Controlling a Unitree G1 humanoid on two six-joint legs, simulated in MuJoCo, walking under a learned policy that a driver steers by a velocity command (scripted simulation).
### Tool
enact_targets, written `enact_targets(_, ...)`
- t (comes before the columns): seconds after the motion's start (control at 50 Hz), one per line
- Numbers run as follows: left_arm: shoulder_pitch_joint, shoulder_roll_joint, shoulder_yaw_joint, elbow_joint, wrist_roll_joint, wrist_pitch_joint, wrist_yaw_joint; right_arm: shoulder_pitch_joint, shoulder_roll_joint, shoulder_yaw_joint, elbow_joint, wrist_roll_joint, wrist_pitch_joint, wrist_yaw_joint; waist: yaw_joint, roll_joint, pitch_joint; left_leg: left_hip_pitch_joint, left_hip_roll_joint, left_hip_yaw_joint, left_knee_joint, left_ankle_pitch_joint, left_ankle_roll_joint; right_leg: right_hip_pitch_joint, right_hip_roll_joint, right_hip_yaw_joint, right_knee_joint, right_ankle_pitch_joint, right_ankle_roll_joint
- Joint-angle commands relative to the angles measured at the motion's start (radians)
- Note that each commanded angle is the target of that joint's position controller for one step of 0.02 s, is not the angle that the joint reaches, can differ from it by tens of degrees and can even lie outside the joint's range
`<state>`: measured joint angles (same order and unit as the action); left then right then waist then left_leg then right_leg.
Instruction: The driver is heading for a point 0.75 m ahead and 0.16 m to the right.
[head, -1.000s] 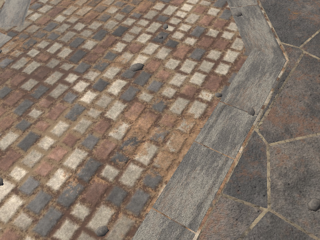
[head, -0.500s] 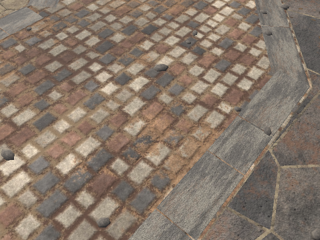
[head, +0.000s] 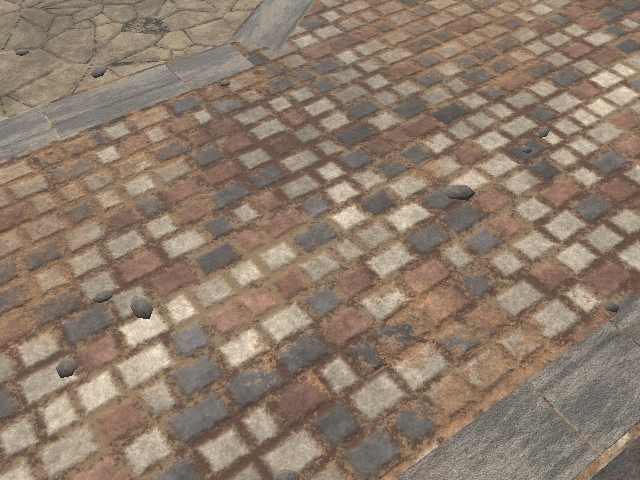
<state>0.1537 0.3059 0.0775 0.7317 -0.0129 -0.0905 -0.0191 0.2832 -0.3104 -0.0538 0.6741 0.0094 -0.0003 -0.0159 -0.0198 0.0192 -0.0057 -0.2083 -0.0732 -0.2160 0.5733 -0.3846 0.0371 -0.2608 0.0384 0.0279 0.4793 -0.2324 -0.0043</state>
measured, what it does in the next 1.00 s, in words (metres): walks ahead, turning right: left foot, then right foot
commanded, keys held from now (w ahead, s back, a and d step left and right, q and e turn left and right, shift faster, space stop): w+e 0.88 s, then w+q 0.12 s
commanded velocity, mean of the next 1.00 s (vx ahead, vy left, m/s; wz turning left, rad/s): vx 0.47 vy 0.00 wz -0.38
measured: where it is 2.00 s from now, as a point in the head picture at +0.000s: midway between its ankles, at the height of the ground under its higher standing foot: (438, 380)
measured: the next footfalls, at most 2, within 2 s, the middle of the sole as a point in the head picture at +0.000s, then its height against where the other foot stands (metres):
left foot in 0.38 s outside the picture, level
right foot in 0.88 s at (443, 474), level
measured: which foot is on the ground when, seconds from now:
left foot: up 0.00-0.36, down 0.38-0.88, up 0.90-1.00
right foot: down 0.00-0.38, up 0.40-0.86, down 0.88-1.00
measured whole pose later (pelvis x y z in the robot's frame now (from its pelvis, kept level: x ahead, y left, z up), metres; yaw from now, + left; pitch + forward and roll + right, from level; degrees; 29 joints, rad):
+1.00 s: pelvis +0.46 -0.12 -0.01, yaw -28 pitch +1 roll +1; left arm 0.17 0.29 0.05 0.63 -0.01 -0.05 -0.04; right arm 0.27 -0.31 -0.05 0.77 0.03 -0.09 0.01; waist -0.02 0.01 0.08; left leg -0.38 0.07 -0.01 1.21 -0.40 0.00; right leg -0.40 0.07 -0.04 0.56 -0.18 -0.09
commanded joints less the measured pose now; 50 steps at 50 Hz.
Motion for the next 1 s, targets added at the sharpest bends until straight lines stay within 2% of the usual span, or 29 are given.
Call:
enact_targets(0.02, 0.224, 0.236, 0.054, 0.011, 0.025, -0.021, -0.011, -0.083, -0.073, -0.008, -0.136, 0.016, -0.046, -0.008, 0.078, -0.261, 0.027, -0.532, -0.002, 0.074, 0.396, -0.263, -0.01, 0.318, -0.416, 0.742, -0.317, -0.467, -0.279)
enact_targets(0.04, 0.182, 0.175, 0.034, 0.004, 0.007, -0.024, -0.013, -0.09, -0.14, -0.029, -0.123, 0.024, -0.057, -0.007, 0.059, -0.181, 0.114, -0.604, 0.066, 0.065, 0.49, -0.189, -0.006, 0.273, -0.415, 0.72, -0.324, -0.518, -0.295)
enact_targets(0.06, 0.165, 0.139, 0.022, -0.006, 0.0, -0.022, -0.01, -0.1, -0.142, -0.03, -0.108, 0.016, -0.067, 0.0, 0.057, -0.161, 0.129, -0.614, 0.092, 0.084, 0.51, -0.094, -0.005, 0.267, -0.361, 0.622, -0.318, -0.447, -0.269)
enact_targets(0.12, 0.179, 0.117, 0.007, -0.013, -0.001, -0.005, 0.006, -0.16, -0.096, -0.024, -0.116, -0.014, -0.101, 0.018, 0.07, -0.135, 0.087, -0.573, 0.128, 0.133, 0.422, 0.079, -0.024, 0.268, -0.249, 0.432, -0.316, -0.139, -0.219)
enact_targets(0.22, 0.226, 0.14, 0.013, -0.001, -0.009, 0.023, 0.035, -0.279, -0.004, 0.008, -0.142, -0.008, -0.12, 0.04, 0.099, -0.152, 0.062, -0.351, 0.063, 0.206, 0.077, 0.219, -0.091, 0.143, -0.167, 0.269, -0.294, 0.124, -0.201)
enact_targets(0.3, 0.262, 0.162, 0.021, 0.008, -0.024, 0.036, 0.039, -0.298, -0.054, -0.011, -0.146, 0.012, -0.123, 0.045, 0.085, -0.163, 0.047, -0.186, 0.042, 0.177, -0.05, 0.312, -0.089, 0.102, -0.208, 0.333, -0.254, 0.141, -0.18)
enact_targets(0.34, 0.239, 0.161, 0.023, 0.003, -0.027, 0.039, 0.041, -0.239, -0.085, -0.027, -0.134, 0.017, -0.124, 0.038, 0.031, -0.163, 0.03, -0.07, 0.052, 0.17, -0.108, 0.314, -0.056, 0.09, -0.214, 0.347, -0.197, 0.177, -0.147)
enact_targets(0.36, 0.231, 0.146, 0.02, -0.003, -0.022, 0.039, 0.04, -0.163, -0.109, -0.043, -0.115, 0.014, -0.123, 0.028, -0.014, -0.154, -0.01, 0.056, 0.054, 0.179, -0.14, 0.304, -0.032, 0.064, -0.179, 0.327, -0.114, 0.256, -0.122)
enact_targets(0.38, 0.216, 0.105, 0.007, -0.018, -0.009, 0.035, 0.034, -0.042, -0.149, -0.06, -0.099, 0.005, -0.123, 0.016, -0.078, -0.121, -0.102, 0.248, 0.134, 0.116, -0.139, 0.279, 0.013, -0.011, -0.122, 0.284, 0.077, 0.245, -0.087)
enact_targets(0.4, 0.239, 0.014, -0.019, -0.054, 0.01, 0.032, 0.037, 0.118, -0.224, -0.077, -0.081, -0.015, -0.113, 0.004, -0.118, 0.073, -0.277, 0.543, 0.353, -0.145, -0.147, 0.137, 0.09, -0.214, -0.021, 0.173, 0.41, -0.02, -0.036)
enact_targets(0.42, 0.342, 0.006, -0.026, -0.077, -0.028, 0.024, 0.041, 0.132, -0.239, -0.077, -0.057, -0.026, -0.103, 0.022, -0.054, 0.351, -0.318, 0.584, 0.51, -0.544, -0.287, -0.095, 0.201, -0.426, 0.018, 0.129, 0.639, -0.377, -0.012)
enact_targets(0.44, 0.305, 0.104, -0.001, -0.049, -0.046, 0.031, 0.042, 0.071, -0.135, -0.053, -0.063, -0.016, -0.103, 0.025, -0.053, 0.206, -0.168, 0.466, 0.474, -0.483, -0.318, -0.202, 0.184, -0.5, -0.054, 0.146, 0.752, -0.293, -0.007)
enact_targets(0.46, 0.228, 0.127, 0.006, -0.054, -0.038, 0.036, 0.038, 0.028, -0.089, -0.041, -0.061, -0.007, -0.101, 0.022, -0.054, 0.133, -0.057, 0.355, 0.431, -0.305, -0.318, -0.093, 0.158, -0.513, -0.086, 0.117, 0.762, -0.205, -0.008)
enact_targets(0.48, 0.201, 0.109, 0.005, -0.052, -0.027, 0.039, 0.036, -0.013, -0.068, -0.034, -0.055, -0.013, -0.1, 0.024, -0.032, 0.075, -0.015, 0.268, 0.381, -0.193, -0.336, 0.037, 0.145, -0.48, -0.113, 0.104, 0.744, -0.141, -0.005)
enact_targets(0.52, 0.17, 0.08, 0.006, -0.064, -0.021, 0.048, 0.025, -0.053, -0.046, -0.029, -0.039, -0.026, -0.104, 0.022, -0.001, 0.094, 0.033, 0.158, 0.33, -0.039, -0.383, 0.203, 0.137, -0.431, -0.151, 0.096, 0.703, -0.072, -0.002)
enact_targets(0.56, 0.144, 0.045, -0.003, -0.08, -0.019, 0.06, 0.017, -0.058, -0.052, -0.034, -0.02, -0.018, -0.117, 0.022, 0.009, 0.085, 0.047, 0.118, 0.328, 0.043, -0.415, 0.304, 0.151, -0.433, -0.16, 0.079, 0.674, -0.04, 0.008)
enact_targets(0.64, 0.057, 0.03, -0.015, -0.122, -0.008, 0.058, 0.002, -0.063, -0.098, -0.049, 0.014, -0.013, -0.12, 0.019, 0.006, 0.044, 0.072, 0.119, 0.325, 0.179, -0.444, 0.424, 0.16, -0.457, -0.164, 0.066, 0.48, 0.115, 0.027)
enact_targets(0.7, -0.047, 0.023, -0.026, -0.151, -0.007, 0.045, -0.021, -0.046, -0.132, -0.055, 0.035, -0.005, -0.112, 0.013, -0.029, 0.025, 0.09, 0.124, 0.311, 0.277, -0.444, 0.455, 0.134, -0.4, -0.146, 0.008, 0.297, 0.246, 0.011)
enact_targets(0.78, -0.144, 0.043, -0.023, -0.203, -0.011, 0.046, -0.042, 0.01, -0.175, -0.067, 0.072, 0.016, -0.092, 0.012, -0.045, 0.019, 0.104, 0.234, 0.344, 0.337, -0.395, 0.558, 0.101, -0.379, -0.118, -0.044, 0.173, 0.203, -0.04)
enact_targets(0.82, -0.117, 0.078, -0.005, -0.215, -0.007, 0.052, -0.045, 0.017, -0.208, -0.075, 0.076, 0.021, -0.077, 0.008, -0.009, 0.05, 0.052, 0.286, 0.345, 0.375, -0.268, 0.875, 0.08, -0.284, -0.056, -0.1, 0.155, 0.102, -0.082)
enact_targets(0.84, -0.04, 0.11, 0.013, -0.203, -0.006, 0.058, -0.042, 0.018, -0.221, -0.078, 0.075, 0.024, -0.067, 0.005, 0.04, 0.062, -0.005, 0.288, 0.336, 0.395, -0.133, 1.023, 0.068, -0.173, -0.013, -0.127, 0.149, 0.059, -0.109)
enact_targets(0.86, 0.115, 0.155, 0.042, -0.166, -0.01, 0.064, -0.033, 0.011, -0.212, -0.073, 0.07, 0.027, -0.06, 0.001, 0.129, 0.05, -0.088, 0.211, 0.309, 0.424, 0.07, 1.052, 0.041, 0.051, 0.03, -0.137, 0.1, 0.099, -0.146)
enact_targets(0.88, 0.286, 0.224, 0.074, -0.128, -0.016, 0.078, -0.014, 0.032, -0.171, -0.053, 0.052, 0.008, -0.064, -0.004, 0.2, -0.026, -0.179, -0.025, 0.27, 0.422, 0.368, 0.779, -0.001, 0.362, -0.037, 0.008, 0.097, 0.117, -0.194)
enact_targets(0.9, 0.234, 0.327, 0.078, -0.141, -0.017, 0.067, -0.006, 0.158, -0.014, 0.0, 0.002, -0.03, -0.085, 0.014, 0.05, -0.305, -0.285, -0.456, 0.077, 0.338, 0.731, -0.194, -0.056, 0.665, -0.328, 0.608, -0.007, -0.073, -0.377)
enact_targets(0.92, 0.27, 0.222, 0.049, -0.169, -0.009, 0.052, -0.009, 0.086, -0.114, -0.012, 0.022, 0.006, -0.115, 0.028, 0.14, -0.168, -0.42, -0.516, 0.078, 0.124, 0.827, -0.207, -0.043, 0.682, -0.403, 0.806, -0.157, -0.199, -0.398)
enact_targets(0.94, 0.237, 0.173, 0.032, -0.147, 0.003, 0.039, -0.015, -0.013, -0.16, -0.027, -0.003, 0.048, -0.122, 0.032, 0.15, -0.115, -0.252, -0.584, 0.12, 0.134, 0.818, -0.114, -0.028, 0.568, -0.379, 0.639, -0.179, -0.131, -0.34)
enact_targets(0.96, 0.176, 0.155, 0.024, -0.141, 0.0, 0.031, -0.015, -0.042, -0.141, -0.017, -0.009, 0.042, -0.125, 0.025, 0.108, -0.053, -0.145, -0.561, 0.171, 0.146, 0.736, -0.025, -0.018, 0.409, -0.341, 0.497, -0.179, -0.013, -0.302)
enact_targets(0.98, 0.114, 0.122, 0.013, -0.139, 0.007, 0.025, -0.014, -0.049, -0.134, -0.018, 0.004, 0.02, -0.121, 0.018, 0.071, -0.037, -0.086, -0.507, 0.207, 0.15, 0.669, 0.031, -0.022, 0.28, -0.304, 0.389, -0.184, 0.114, -0.274)
enact_targets(1.0, 0.082, 0.096, 0.002, -0.142, 0.021, 0.017, -0.013, -0.011, -0.134, -0.021, 0.018, 0.016, -0.108, 0.019, 0.035, -0.064, -0.069, -0.434, 0.231, 0.137, 0.639, 0.076, -0.024, 0.193, -0.276, 0.314, -0.211, 0.202, -0.263)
